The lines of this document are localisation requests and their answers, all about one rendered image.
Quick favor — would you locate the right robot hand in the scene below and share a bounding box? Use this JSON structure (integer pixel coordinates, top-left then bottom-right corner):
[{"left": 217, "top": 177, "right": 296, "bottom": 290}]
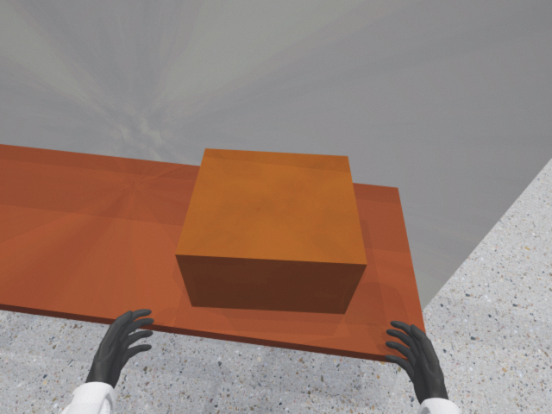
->
[{"left": 385, "top": 321, "right": 449, "bottom": 405}]

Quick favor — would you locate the carton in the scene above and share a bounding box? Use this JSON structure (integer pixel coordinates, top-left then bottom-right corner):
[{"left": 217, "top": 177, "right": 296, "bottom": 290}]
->
[{"left": 175, "top": 148, "right": 367, "bottom": 314}]

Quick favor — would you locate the left robot forearm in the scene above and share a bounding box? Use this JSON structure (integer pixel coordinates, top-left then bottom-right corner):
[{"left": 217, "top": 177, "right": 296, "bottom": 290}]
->
[{"left": 60, "top": 382, "right": 116, "bottom": 414}]

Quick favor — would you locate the left robot hand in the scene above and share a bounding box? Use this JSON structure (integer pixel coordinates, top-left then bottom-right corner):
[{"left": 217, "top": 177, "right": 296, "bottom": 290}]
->
[{"left": 85, "top": 309, "right": 154, "bottom": 389}]

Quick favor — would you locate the table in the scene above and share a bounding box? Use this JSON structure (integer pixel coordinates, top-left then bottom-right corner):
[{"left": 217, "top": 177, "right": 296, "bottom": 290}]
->
[{"left": 0, "top": 144, "right": 426, "bottom": 363}]

